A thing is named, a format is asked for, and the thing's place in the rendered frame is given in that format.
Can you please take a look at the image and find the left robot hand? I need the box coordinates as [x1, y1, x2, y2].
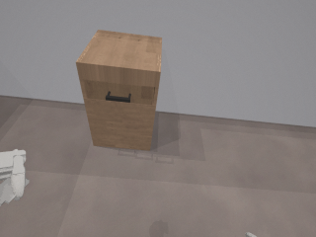
[0, 149, 30, 206]

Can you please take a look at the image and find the handle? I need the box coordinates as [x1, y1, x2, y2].
[106, 91, 131, 103]

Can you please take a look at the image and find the drawer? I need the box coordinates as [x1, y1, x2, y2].
[84, 79, 154, 105]

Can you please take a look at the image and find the cabinet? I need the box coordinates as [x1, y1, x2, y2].
[76, 30, 162, 151]

